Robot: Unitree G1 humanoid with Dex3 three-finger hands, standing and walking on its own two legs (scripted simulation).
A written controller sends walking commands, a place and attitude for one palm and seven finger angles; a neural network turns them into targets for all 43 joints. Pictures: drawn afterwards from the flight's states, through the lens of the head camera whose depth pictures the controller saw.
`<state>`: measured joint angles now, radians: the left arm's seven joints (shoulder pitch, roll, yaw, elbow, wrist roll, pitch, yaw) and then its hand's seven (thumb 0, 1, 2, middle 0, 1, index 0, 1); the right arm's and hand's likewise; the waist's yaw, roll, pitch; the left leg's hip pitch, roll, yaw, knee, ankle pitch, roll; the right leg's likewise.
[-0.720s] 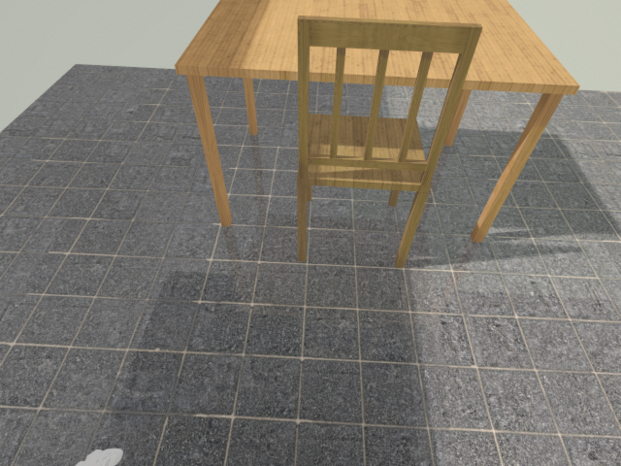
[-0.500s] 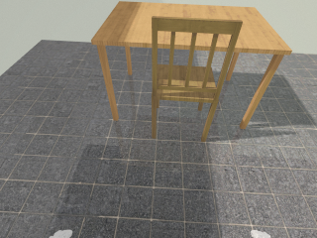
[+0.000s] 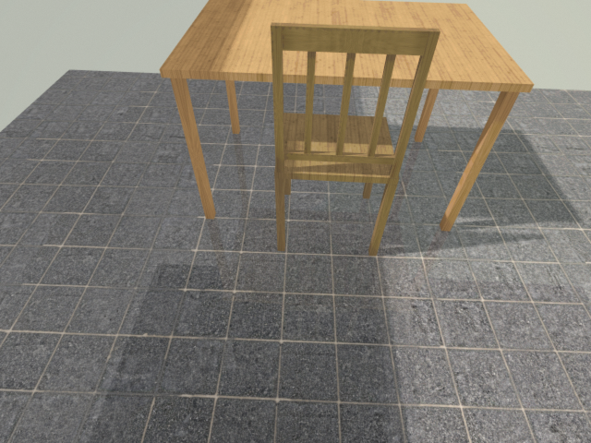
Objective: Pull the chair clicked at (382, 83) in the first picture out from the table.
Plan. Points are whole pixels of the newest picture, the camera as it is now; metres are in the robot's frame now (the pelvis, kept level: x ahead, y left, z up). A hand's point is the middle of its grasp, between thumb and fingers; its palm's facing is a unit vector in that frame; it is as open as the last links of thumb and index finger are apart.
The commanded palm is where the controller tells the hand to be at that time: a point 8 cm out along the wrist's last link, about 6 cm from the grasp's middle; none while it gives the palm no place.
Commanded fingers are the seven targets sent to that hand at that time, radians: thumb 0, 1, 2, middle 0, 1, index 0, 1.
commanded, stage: stand and wait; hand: left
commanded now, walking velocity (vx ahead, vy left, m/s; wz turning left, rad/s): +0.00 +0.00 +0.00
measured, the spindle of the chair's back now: (344, 108) +1.02 -0.09 -0.08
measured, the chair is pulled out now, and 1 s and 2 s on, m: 0.00 0.00 0.00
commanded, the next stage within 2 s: look at it before walking up in 0.10 s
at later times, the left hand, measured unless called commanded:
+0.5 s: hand out of the picture +0.07 +0.24 -0.15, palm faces -0.03 -0.95 -0.32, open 7.4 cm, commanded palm none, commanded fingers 0.00 0.90 0.90 -0.20 -0.30 -0.20 -0.30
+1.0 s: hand out of the picture +0.07 +0.24 -0.16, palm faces -0.05 -0.95 -0.32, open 7.4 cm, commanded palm none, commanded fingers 0.00 0.90 0.90 -0.20 -0.30 -0.20 -0.30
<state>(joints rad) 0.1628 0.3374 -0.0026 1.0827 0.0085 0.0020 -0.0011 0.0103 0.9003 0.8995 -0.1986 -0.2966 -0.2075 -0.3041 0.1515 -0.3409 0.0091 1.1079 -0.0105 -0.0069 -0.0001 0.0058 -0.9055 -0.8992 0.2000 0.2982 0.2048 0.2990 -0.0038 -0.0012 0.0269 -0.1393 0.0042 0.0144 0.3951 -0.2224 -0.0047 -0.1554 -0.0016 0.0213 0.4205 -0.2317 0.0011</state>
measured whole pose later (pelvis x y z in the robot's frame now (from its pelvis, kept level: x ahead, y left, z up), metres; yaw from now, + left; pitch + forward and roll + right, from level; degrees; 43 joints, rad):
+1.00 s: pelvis +0.00 +0.00 +0.00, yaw -3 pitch -1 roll +1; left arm 0.18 0.32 0.02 1.05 0.01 0.03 0.01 0.01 0.90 0.90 -0.20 -0.30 -0.21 -0.30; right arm 0.12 -0.31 0.00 1.06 -0.01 0.00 -0.02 0.00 -0.91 -0.90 0.20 0.30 0.20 0.30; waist 0.02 -0.01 0.03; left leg -0.16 0.03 0.07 0.42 -0.24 -0.01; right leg -0.20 0.02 0.07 0.46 -0.24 0.00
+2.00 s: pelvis +0.11 +0.00 +0.00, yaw -37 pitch +0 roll -1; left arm 0.20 0.26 0.10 0.94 0.04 0.05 -0.05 0.01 0.91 0.90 -0.19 -0.30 -0.20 -0.30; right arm 0.45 -0.15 0.00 1.02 -0.02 -0.07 -0.03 0.00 -0.91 -0.90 0.20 0.30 0.20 0.30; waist 0.00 -0.05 0.03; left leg 0.03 0.05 0.22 0.34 -0.36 0.02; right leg -0.70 -0.06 -0.03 1.14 -0.15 0.03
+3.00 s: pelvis +0.37 -0.21 +0.00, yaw -73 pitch -1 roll -2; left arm 0.27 0.24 0.11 0.95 0.02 0.07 -0.03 0.01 0.91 0.90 -0.19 -0.30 -0.20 -0.30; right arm 0.21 -0.17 -0.02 0.92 -0.02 -0.02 -0.02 0.00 -0.91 -0.90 0.20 0.30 0.21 0.30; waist 0.04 -0.04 0.06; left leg -0.18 0.11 0.28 0.49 -0.28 0.03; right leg -0.56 -0.08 -0.04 1.13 -0.32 0.07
